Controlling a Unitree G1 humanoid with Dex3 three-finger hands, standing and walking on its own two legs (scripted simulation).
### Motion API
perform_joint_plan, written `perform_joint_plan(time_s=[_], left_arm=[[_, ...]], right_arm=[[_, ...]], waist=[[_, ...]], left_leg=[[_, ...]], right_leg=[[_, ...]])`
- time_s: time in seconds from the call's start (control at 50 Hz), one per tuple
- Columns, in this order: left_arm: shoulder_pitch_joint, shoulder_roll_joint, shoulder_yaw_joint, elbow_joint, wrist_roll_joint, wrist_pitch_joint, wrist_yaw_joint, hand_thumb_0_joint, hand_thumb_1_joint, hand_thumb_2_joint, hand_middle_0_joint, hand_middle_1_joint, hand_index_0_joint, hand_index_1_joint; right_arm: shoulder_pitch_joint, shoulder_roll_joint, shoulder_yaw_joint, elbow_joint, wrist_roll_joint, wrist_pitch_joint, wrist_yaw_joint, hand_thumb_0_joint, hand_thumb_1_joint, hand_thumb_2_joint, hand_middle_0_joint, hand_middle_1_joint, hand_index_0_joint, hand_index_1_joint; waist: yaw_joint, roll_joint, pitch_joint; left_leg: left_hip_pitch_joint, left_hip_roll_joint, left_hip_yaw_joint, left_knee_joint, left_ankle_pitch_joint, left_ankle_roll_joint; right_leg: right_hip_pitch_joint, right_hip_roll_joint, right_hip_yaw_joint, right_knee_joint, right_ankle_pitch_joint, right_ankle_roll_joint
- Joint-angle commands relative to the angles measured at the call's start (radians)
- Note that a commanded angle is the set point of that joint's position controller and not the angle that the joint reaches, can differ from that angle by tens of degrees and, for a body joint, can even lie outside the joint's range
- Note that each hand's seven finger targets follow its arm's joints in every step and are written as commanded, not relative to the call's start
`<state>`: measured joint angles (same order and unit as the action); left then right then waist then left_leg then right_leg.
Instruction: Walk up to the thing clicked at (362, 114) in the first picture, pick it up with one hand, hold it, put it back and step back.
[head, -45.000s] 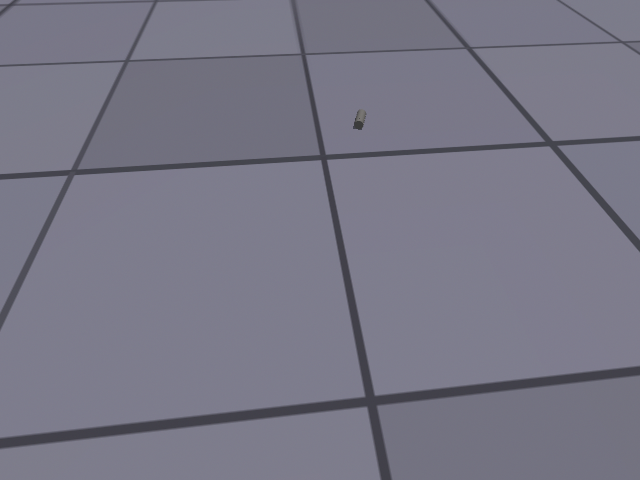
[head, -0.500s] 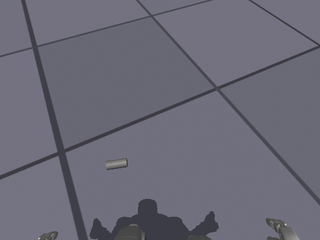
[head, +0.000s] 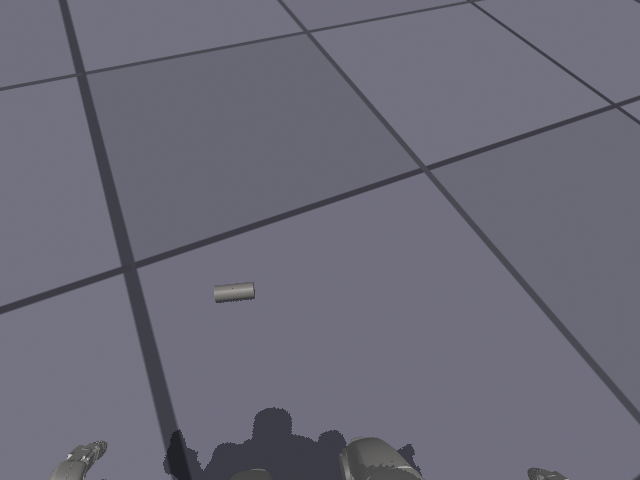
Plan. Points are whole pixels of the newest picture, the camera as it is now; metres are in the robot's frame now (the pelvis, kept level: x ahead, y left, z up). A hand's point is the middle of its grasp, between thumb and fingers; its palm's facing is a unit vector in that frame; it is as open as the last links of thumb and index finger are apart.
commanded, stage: step back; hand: left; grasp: from above
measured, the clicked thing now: (234, 291) +0.74 +0.26 -0.74
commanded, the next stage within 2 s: stand in 1.80 s
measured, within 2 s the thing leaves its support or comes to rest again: neither
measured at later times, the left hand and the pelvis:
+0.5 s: hand out of the picture -0.05 +0.25 -0.14, palm faces +0.00 -0.90 -0.43, open 7.4 cm; pelvis -0.18 -0.02 -0.01, yaw +2 degrees
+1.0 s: hand out of the picture -0.27 +0.23 -0.15, palm faces +0.00 -0.92 -0.38, open 7.4 cm; pelvis -0.32 -0.03 +0.00, yaw -2 degrees
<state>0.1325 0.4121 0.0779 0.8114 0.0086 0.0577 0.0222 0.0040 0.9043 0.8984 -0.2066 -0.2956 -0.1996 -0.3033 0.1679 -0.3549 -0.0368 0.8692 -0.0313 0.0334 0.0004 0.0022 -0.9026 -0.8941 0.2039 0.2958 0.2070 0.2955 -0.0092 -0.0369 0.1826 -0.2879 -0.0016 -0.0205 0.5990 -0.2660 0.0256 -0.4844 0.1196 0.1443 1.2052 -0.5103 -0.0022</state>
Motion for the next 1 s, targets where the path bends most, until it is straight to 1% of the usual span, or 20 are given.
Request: perform_joint_plan(time_s=[0.0,0.14,0.16,0.2,0.28,0.4,0.46,0.48,0.5,0.52,0.54,0.6,0.7,0.76,0.78,0.8,0.82,0.84,0.88,0.98], left_arm=[[0.035,0.154,0.056,-0.088,0.012,-0.026,0.003,0.0,0.9,0.9,-0.2,-0.3,-0.2,-0.3],[0.197,0.139,0.055,0.001,0.019,-0.044,-0.009,0.0,0.9,0.9,-0.2,-0.3,-0.2,-0.3],[0.199,0.178,0.064,0.002,0.032,-0.049,-0.008,0.0,0.9,0.9,-0.2,-0.3,-0.2,-0.3],[0.087,0.366,0.107,-0.055,0.037,-0.046,-0.012,0.0,0.9,0.9,-0.2,-0.3,-0.2,-0.3],[-0.095,0.226,0.074,-0.099,0.034,-0.048,0.005,0.0,0.9,0.9,-0.2,-0.3,-0.2,-0.3],[0.022,0.222,0.066,-0.097,0.04,-0.035,0.018,0.0,0.9,0.9,-0.2,-0.3,-0.2,-0.3],[-0.017,0.218,0.054,-0.102,0.017,-0.016,0.01,0.0,0.9,0.9,-0.2,-0.3,-0.2,-0.3],[-0.001,0.194,0.037,-0.109,0.016,-0.011,0.006,0.0,0.9,0.9,-0.2,-0.3,-0.2,-0.3],[0.029,0.15,0.027,-0.105,0.009,-0.008,0.003,0.0,0.9,0.9,-0.2,-0.3,-0.2,-0.3],[-0.068,0.182,0.042,-0.125,0.002,-0.01,0.017,0.0,0.9,0.9,-0.2,-0.3,-0.2,-0.3],[-0.095,0.196,0.052,-0.113,0.018,-0.008,0.022,0.0,0.9,0.9,-0.2,-0.3,-0.2,-0.3],[0.017,0.177,0.05,-0.05,-0.006,-0.002,0.01,0.0,0.9,0.9,-0.2,-0.3,-0.2,-0.3],[0.008,0.152,0.038,-0.046,0.018,-0.035,-0.021,0.0,0.9,0.9,-0.2,-0.3,-0.2,-0.3],[0.134,0.131,0.039,0.042,0.019,-0.062,-0.021,0.0,0.9,0.9,-0.2,-0.3,-0.2,-0.3],[0.157,0.164,0.053,0.073,0.03,-0.075,-0.014,0.0,0.9,0.9,-0.2,-0.3,-0.2,-0.3],[0.149,0.223,0.068,0.071,0.046,-0.085,-0.01,0.0,0.9,0.9,-0.2,-0.3,-0.2,-0.3],[0.068,0.321,0.085,0.035,0.046,-0.083,-0.01,0.0,0.9,0.9,-0.2,-0.3,-0.2,-0.3],[-0.021,0.327,0.08,0.018,0.045,-0.086,-0.011,0.0,0.9,0.9,-0.2,-0.3,-0.2,-0.3],[-0.057,0.229,0.056,0.018,0.037,-0.102,-0.01,0.0,0.9,0.9,-0.2,-0.3,-0.2,-0.3],[0.028,0.232,0.06,0.059,0.039,-0.1,-0.023,0.0,0.9,0.9,-0.2,-0.3,-0.2,-0.3]], right_arm=[[0.007,-0.257,-0.076,-0.093,0.004,-0.035,-0.034,0.0,-0.9,-0.9,0.2,0.3,0.2,0.3],[-0.054,-0.303,-0.082,-0.116,0.014,0.0,-0.023,0.0,-0.9,-0.9,0.2,0.3,0.2,0.3],[-0.049,-0.27,-0.071,-0.121,0.019,0.003,-0.02,0.0,-0.9,-0.9,0.2,0.3,0.2,0.3],[-0.088,-0.224,-0.068,-0.138,0.025,0.008,-0.037,0.0,-0.9,-0.9,0.2,0.3,0.2,0.3],[0.032,-0.237,-0.067,-0.074,0.036,0.004,-0.034,0.0,-0.9,-0.9,0.2,0.3,0.2,0.3],[0.008,-0.209,-0.056,-0.095,0.011,-0.008,-0.03,0.0,-0.9,-0.9,0.2,0.3,0.2,0.3],[0.118,-0.205,-0.066,-0.038,0.005,-0.015,-0.026,0.0,-0.9,-0.9,0.2,0.3,0.2,0.3],[0.126,-0.233,-0.078,-0.034,-0.005,-0.017,-0.028,0.0,-0.9,-0.9,0.2,0.3,0.2,0.3],[0.098,-0.314,-0.096,-0.046,-0.021,-0.016,-0.025,0.0,-0.9,-0.9,0.2,0.3,0.2,0.3],[0.043,-0.425,-0.109,-0.075,-0.009,-0.012,-0.013,0.0,-0.9,-0.9,0.2,0.3,0.2,0.3],[0.005,-0.41,-0.114,-0.083,-0.013,-0.021,-0.015,0.0,-0.9,-0.9,0.2,0.3,0.2,0.3],[-0.083,-0.292,-0.066,-0.093,-0.013,-0.028,-0.033,0.0,-0.9,-0.9,0.2,0.3,0.2,0.3],[0.009,-0.281,-0.08,-0.07,-0.016,-0.033,-0.028,0.0,-0.9,-0.9,0.2,0.3,0.2,0.3],[-0.034,-0.298,-0.079,-0.068,-0.013,-0.015,-0.018,0.0,-0.9,-0.9,0.2,0.3,0.2,0.3],[-0.008,-0.251,-0.064,-0.06,-0.01,-0.011,-0.014,0.0,-0.9,-0.9,0.2,0.3,0.2,0.3],[0.017,-0.194,-0.048,-0.07,-0.004,-0.012,-0.011,0.0,-0.9,-0.9,0.2,0.3,0.2,0.3],[-0.05,-0.196,-0.051,-0.078,0.0,-0.011,-0.022,0.0,-0.9,-0.9,0.2,0.3,0.2,0.3],[-0.061,-0.25,-0.072,-0.059,0.004,-0.012,-0.02,0.0,-0.9,-0.9,0.2,0.3,0.2,0.3],[-0.015,-0.228,-0.063,-0.015,0.019,-0.027,-0.003,0.0,-0.9,-0.9,0.2,0.3,0.2,0.3],[-0.013,-0.21,-0.055,0.001,0.002,-0.054,0.01,0.0,-0.9,-0.9,0.2,0.3,0.2,0.3]], waist=[[-0.016,0.169,-0.212],[0.046,0.225,-0.287],[0.045,0.145,-0.275],[0.081,-0.259,-0.166],[-0.025,-0.083,-0.121],[0.062,-0.165,-0.199],[0.01,-0.111,-0.256],[0.007,-0.073,-0.254],[0.021,0.145,-0.24],[-0.033,0.311,-0.217],[-0.032,0.26,-0.177],[0.054,0.128,-0.17],[-0.019,0.187,-0.212],[0.041,0.216,-0.216],[0.044,0.134,-0.222],[0.026,-0.044,-0.19],[0.072,-0.165,-0.131],[0.039,-0.127,-0.021],[0.009,-0.02,-0.023],[0.058,-0.131,-0.077]], left_leg=[[0.236,0.261,-0.226,-0.123,0.515,0.23],[0.066,0.215,-0.159,-0.039,0.264,0.134],[-0.062,0.168,-0.142,0.001,0.123,0.078],[-0.195,-0.083,-0.082,0.455,-0.358,-0.032],[-0.153,-0.12,-0.143,0.64,-0.192,-0.04],[-0.154,-0.044,-0.046,0.212,-0.275,-0.046],[0.03,-0.047,0.043,-0.172,-0.02,-0.019],[0.113,0.007,-0.049,-0.21,0.055,0.002],[0.182,0.223,-0.342,-0.255,0.136,0.084],[-0.017,0.393,-0.511,-0.305,0.214,0.246],[-0.105,0.418,-0.531,-0.309,0.243,0.295],[-0.053,0.251,-0.233,-0.179,0.403,0.192],[0.142,0.231,-0.239,-0.189,-0.05,0.186],[0.014,0.211,-0.189,-0.133,-0.156,0.141],[-0.07,0.16,-0.135,-0.016,-0.131,0.1],[-0.266,0.059,-0.067,0.142,-0.227,0.029],[-0.207,-0.004,-0.104,0.227,-0.302,-0.017],[-0.109,0.02,-0.162,0.321,-0.264,-0.031],[-0.128,-0.032,-0.131,0.301,-0.135,-0.028],[-0.098,-0.021,-0.046,0.07,-0.205,-0.041]], right_leg=[[-0.04,-0.042,0.0,-0.086,-0.027,0.04],[0.33,-0.087,-0.157,-0.779,0.248,-0.019],[0.383,-0.134,-0.054,-0.779,0.256,-0.044],[0.089,-0.539,0.442,-0.926,0.217,-0.295],[0.062,-0.354,0.089,-0.796,0.423,-0.191],[0.364,-0.384,0.093,-0.702,0.605,-0.197],[0.345,-0.335,0.03,-0.578,0.602,-0.141],[0.221,-0.305,0.025,-0.543,0.501,-0.092],[0.011,-0.175,-0.067,-0.378,0.187,-0.033],[0.035,-0.068,-0.108,-0.18,-0.145,-0.005],[0.072,-0.063,0.004,-0.02,-0.142,-0.008],[0.037,-0.032,0.032,0.11,-0.005,-0.015],[0.07,-0.099,-0.068,-0.395,-0.034,0.008],[0.321,-0.088,-0.139,-0.833,0.111,-0.033],[0.427,-0.105,-0.064,-0.89,0.158,-0.046],[0.476,-0.243,0.202,-0.922,-0.01,-0.089],[0.136,-0.458,0.436,-1.0,-0.327,-0.207],[-0.075,-0.491,0.463,-1.028,-0.441,-0.233],[0.06,-0.347,0.225,-0.943,-0.178,-0.163],[0.209,-0.336,0.17,-0.933,-0.187,-0.152]])
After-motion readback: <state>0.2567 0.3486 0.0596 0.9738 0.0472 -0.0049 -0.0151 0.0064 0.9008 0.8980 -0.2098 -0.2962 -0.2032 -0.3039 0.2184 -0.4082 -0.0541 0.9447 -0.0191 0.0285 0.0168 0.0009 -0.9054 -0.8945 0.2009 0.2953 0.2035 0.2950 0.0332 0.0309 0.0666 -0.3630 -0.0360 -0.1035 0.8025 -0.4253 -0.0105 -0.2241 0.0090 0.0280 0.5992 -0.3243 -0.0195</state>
